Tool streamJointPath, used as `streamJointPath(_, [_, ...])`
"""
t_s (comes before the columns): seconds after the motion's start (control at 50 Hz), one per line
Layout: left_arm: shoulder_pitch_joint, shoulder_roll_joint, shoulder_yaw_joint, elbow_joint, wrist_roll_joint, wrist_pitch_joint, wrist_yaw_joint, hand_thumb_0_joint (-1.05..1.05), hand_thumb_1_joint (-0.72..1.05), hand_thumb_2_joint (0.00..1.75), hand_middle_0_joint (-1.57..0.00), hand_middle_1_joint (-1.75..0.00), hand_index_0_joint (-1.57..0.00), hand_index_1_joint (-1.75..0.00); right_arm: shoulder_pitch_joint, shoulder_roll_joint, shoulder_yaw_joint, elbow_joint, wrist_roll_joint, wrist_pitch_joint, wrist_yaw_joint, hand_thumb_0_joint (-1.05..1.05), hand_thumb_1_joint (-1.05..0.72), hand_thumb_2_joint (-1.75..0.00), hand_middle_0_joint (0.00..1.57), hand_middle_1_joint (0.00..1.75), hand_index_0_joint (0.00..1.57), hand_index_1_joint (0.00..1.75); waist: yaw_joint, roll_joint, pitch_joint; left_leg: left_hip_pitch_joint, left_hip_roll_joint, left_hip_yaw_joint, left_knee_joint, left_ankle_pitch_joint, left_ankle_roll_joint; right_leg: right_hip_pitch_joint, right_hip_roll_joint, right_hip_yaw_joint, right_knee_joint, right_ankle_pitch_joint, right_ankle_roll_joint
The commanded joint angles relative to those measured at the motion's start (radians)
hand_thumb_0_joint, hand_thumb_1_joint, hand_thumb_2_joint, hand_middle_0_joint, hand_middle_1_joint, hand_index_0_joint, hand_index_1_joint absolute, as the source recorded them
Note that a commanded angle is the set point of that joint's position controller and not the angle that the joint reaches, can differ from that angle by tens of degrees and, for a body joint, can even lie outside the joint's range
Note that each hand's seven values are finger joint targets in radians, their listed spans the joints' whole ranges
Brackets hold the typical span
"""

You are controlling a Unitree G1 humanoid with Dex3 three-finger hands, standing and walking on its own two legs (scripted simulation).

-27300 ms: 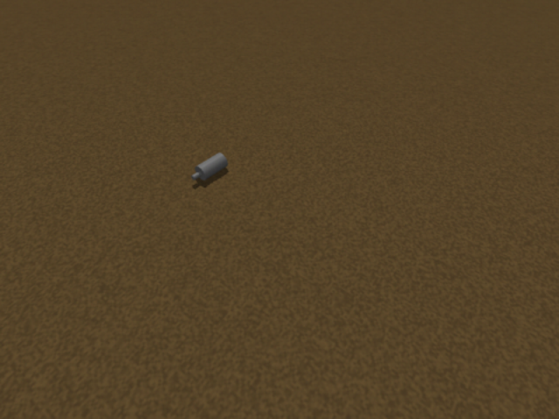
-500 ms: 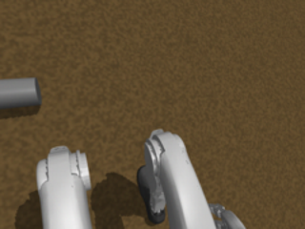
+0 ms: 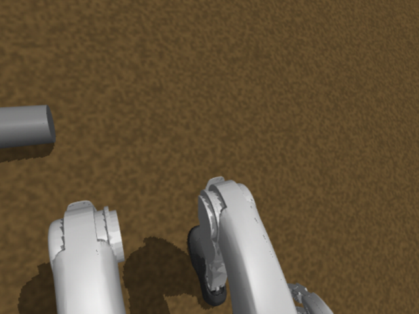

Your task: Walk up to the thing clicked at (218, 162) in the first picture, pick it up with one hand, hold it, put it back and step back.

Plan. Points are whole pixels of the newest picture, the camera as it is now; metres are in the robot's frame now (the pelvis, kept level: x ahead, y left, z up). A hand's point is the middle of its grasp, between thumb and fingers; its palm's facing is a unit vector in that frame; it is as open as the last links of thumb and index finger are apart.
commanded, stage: approach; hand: left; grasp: from above
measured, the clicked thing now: out of the picture +0.49 +0.34 -0.29
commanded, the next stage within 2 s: close in in 0.54 s
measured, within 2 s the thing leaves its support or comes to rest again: neither
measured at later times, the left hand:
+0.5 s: hand out of the picture +0.48 +0.31 -0.16, palm faces -0.47 -0.06 -0.88, open 13.9 cm
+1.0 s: hand out of the picture +0.48 +0.31 -0.19, palm faces -0.46 -0.07 -0.89, open 13.6 cm
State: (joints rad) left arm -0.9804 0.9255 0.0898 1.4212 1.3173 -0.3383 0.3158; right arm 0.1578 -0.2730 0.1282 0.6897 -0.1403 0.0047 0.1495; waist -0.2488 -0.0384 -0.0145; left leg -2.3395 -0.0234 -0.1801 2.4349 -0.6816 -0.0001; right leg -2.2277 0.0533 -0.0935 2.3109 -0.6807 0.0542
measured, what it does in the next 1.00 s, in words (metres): stands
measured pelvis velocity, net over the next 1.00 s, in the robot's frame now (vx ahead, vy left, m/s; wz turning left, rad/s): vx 0.00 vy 0.00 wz -0.01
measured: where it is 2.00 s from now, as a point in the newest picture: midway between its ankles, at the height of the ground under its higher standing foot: (161, 294)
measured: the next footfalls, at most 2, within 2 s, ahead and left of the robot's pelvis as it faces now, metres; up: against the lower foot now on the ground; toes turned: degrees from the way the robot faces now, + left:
none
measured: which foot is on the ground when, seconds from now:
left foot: down 0.00-1.00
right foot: down 0.00-1.00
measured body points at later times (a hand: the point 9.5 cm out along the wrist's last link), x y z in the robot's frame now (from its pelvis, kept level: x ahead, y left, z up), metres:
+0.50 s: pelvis +0.00 -0.01 +0.01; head +0.26 +0.07 +0.37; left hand +0.50 +0.31 -0.11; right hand +0.03 -0.27 -0.09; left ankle +0.07 +0.12 -0.29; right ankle +0.11 -0.13 -0.29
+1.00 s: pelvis +0.00 +0.00 +0.00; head +0.26 +0.11 +0.36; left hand +0.50 +0.31 -0.14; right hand +0.06 -0.27 -0.07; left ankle +0.07 +0.12 -0.29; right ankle +0.11 -0.13 -0.29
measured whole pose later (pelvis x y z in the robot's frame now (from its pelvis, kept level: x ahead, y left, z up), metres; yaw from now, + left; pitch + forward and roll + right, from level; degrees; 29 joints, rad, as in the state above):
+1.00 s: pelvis +0.00 +0.00 +0.00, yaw -1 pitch +33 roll -13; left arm -1.07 0.91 0.06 1.52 1.34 -0.29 0.38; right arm 0.15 -0.30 0.18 0.62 -0.15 0.01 0.14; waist -0.32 -0.05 0.01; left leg -2.34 -0.02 -0.20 2.44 -0.69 -0.01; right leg -2.23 0.05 -0.11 2.31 -0.68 0.05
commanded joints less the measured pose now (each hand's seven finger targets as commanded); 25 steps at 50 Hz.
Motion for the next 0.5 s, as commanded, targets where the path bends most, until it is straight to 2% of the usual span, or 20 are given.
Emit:
streamJointPath(0.0, [-0.406, 0.165, -0.02, -0.19, -0.028, -0.008, 0.047, 0.0, -0.54, 1.0, -0.07, -1.08, -0.08, -1.07, 0.209, -0.274, -0.088, 0.012, -0.003, -0.006, -0.022, 0.0, -0.91, -0.9, 0.2, 0.3, 0.2, 0.3, -0.056, 0.413, -0.653, 0.579, 0.018, 0.078, -0.274, 0.152, 0.016, 0.224, 0.015, -0.099, -0.205, 0.203, -0.089])
streamJointPath(0.08, [-0.471, 0.105, -0.065, -0.144, -0.013, 0.018, 0.075, 0.0, -0.54, 1.0, -0.07, -1.09, -0.08, -1.08, 0.23, -0.272, -0.083, 0.021, -0.006, -0.018, -0.025, 0.0, -0.91, -0.9, 0.2, 0.3, 0.2, 0.3, -0.09, 0.431, -0.631, 0.606, 0.021, 0.072, -0.282, 0.163, 0.01, 0.203, 0.016, -0.109, -0.202, 0.219, -0.091])
streamJointPath(0.1, [-0.499, 0.132, -0.055, -0.148, -0.003, 0.027, 0.086, 0.0, -0.54, 1.0, -0.07, -1.09, -0.08, -1.08, 0.232, -0.277, -0.081, 0.021, -0.006, -0.017, -0.027, 0.0, -0.91, -0.9, 0.2, 0.3, 0.2, 0.3, -0.077, 0.451, -0.658, 0.613, 0.021, 0.076, -0.286, 0.177, 0.009, 0.211, 0.016, -0.108, -0.201, 0.232, -0.092])
streamJointPath(0.12, [-0.467, 0.137, -0.049, -0.08, 0.008, 0.045, 0.096, 0.0, -0.55, 1.01, -0.07, -1.09, -0.08, -1.08, 0.23, -0.279, -0.081, 0.015, -0.006, -0.018, -0.027, 0.0, -0.91, -0.9, 0.2, 0.3, 0.2, 0.3, -0.076, 0.442, -0.635, 0.607, 0.021, 0.075, -0.286, 0.182, 0.008, 0.2, 0.014, -0.108, -0.193, 0.233, -0.093])
streamJointPath(0.14, [-0.478, 0.138, -0.042, -0.084, 0.008, 0.057, 0.106, 0.0, -0.53, 0.99, -0.07, -1.09, -0.09, -1.07, 0.239, -0.278, -0.077, 0.01, -0.008, -0.019, -0.026, 0.0, -0.91, -0.9, 0.2, 0.3, 0.2, 0.3, -0.081, 0.453, -0.636, 0.604, 0.019, 0.078, -0.289, 0.194, 0.008, 0.212, 0.011, -0.107, -0.196, 0.243, -0.09])
streamJointPath(0.18, [-0.459, 0.153, -0.035, -0.032, 0.023, 0.089, 0.119, 0.0, -0.55, 1.02, -0.08, -1.07, -0.09, -1.07, 0.227, -0.278, -0.068, 0.002, -0.008, -0.018, -0.028, 0.0, -0.91, -0.9, 0.2, 0.3, 0.2, 0.3, -0.066, 0.469, -0.646, 0.612, 0.017, 0.085, -0.295, 0.209, 0.007, 0.213, 0.012, -0.103, -0.191, 0.255, -0.095])
streamJointPath(0.22, [-0.449, 0.201, 0.0, -0.029, 0.03, 0.121, 0.133, 0.0, -0.54, 1.01, -0.08, -1.06, -0.09, -1.06, 0.232, -0.28, -0.06, -0.009, -0.006, -0.016, -0.029, 0.0, -0.91, -0.9, 0.2, 0.3, 0.2, 0.3, -0.051, 0.481, -0.688, 0.608, 0.013, 0.1, -0.291, 0.25, 0.01, 0.261, 0.009, -0.096, -0.193, 0.289, -0.093])
streamJointPath(0.24, [-0.416, 0.187, -0.006, 0.01, 0.025, 0.142, 0.133, 0.0, -0.54, 1.01, -0.08, -1.06, -0.09, -1.06, 0.222, -0.276, -0.059, -0.019, -0.003, -0.015, -0.028, 0.0, -0.91, -0.9, 0.2, 0.3, 0.2, 0.3, -0.044, 0.459, -0.697, 0.609, 0.013, 0.102, -0.286, 0.254, 0.015, 0.261, 0.013, -0.093, -0.193, 0.295, -0.094])
streamJointPath(0.3, [-0.396, 0.215, 0.01, -0.004, -0.002, 0.178, 0.127, 0.0, -0.55, 1.03, -0.08, -1.05, -0.08, -1.05, 0.201, -0.274, -0.05, -0.047, 0.012, -0.014, -0.031, 0.0, -0.91, -0.9, 0.2, 0.3, 0.2, 0.3, -0.038, 0.434, -0.717, 0.559, 0.009, 0.112, -0.288, 0.233, 0.027, 0.302, 0.016, -0.08, -0.206, 0.285, -0.091])
streamJointPath(0.34, [-0.362, 0.23, 0.015, -0.014, -0.023, 0.197, 0.106, 0.0, -0.54, 1.02, -0.11, -1.01, -0.1, -1.02, 0.2, -0.269, -0.044, -0.055, 0.017, -0.016, -0.032, 0.0, -0.91, -0.9, 0.2, 0.3, 0.2, 0.3, -0.036, 0.384, -0.7, 0.507, 0.01, 0.123, -0.273, 0.221, 0.038, 0.355, 0.018, -0.067, -0.219, 0.281, -0.084])
streamJointPath(0.38, [-0.33, 0.261, 0.03, -0.032, -0.053, 0.203, 0.078, 0.0, -0.53, 1.03, -0.13, -1.02, -0.12, -1.03, 0.189, -0.266, -0.045, -0.057, 0.027, -0.014, -0.035, 0.0, -0.91, -0.9, 0.2, 0.3, 0.2, 0.3, -0.018, 0.339, -0.706, 0.464, 0.011, 0.129, -0.271, 0.199, 0.047, 0.394, 0.023, -0.054, -0.232, 0.266, -0.078])
streamJointPath(0.42, [-0.302, 0.25, 0.032, -0.045, -0.087, 0.199, 0.046, 0.0, -0.51, 1.02, -0.14, -1.02, -0.13, -1.03, 0.191, -0.264, -0.047, -0.061, 0.028, -0.015, -0.038, 0.0, -0.91, -0.9, 0.2, 0.3, 0.2, 0.3, -0.023, 0.316, -0.695, 0.447, 0.012, 0.126, -0.267, 0.182, 0.047, 0.404, 0.021, -0.052, -0.232, 0.244, -0.076])
streamJointPath(0.44, [-0.303, 0.246, 0.03, -0.055, -0.093, 0.191, 0.027, 0.0, -0.52, 1.04, -0.13, -1.02, -0.12, -1.03, 0.197, -0.277, -0.05, -0.056, 0.026, -0.015, -0.04, 0.0, -0.91, -0.9, 0.2, 0.3, 0.2, 0.3, -0.037, 0.306, -0.661, 0.43, 0.011, 0.126, -0.256, 0.173, 0.047, 0.391, 0.018, -0.055, -0.24, 0.23, -0.078])
streamJointPath(0.48, [-0.334, 0.247, 0.021, -0.099, -0.1, 0.159, -0.009, 0.0, -0.54, 1.01, -0.1, -1.03, -0.1, -1.03, 0.204, -0.276, -0.05, -0.046, 0.023, -0.011, -0.042, 0.0, -0.91, -0.9, 0.2, 0.3, 0.2, 0.3, -0.057, 0.284, -0.655, 0.408, 0.014, 0.117, -0.245, 0.152, 0.046, 0.401, 0.02, -0.057, -0.244, 0.204, -0.079])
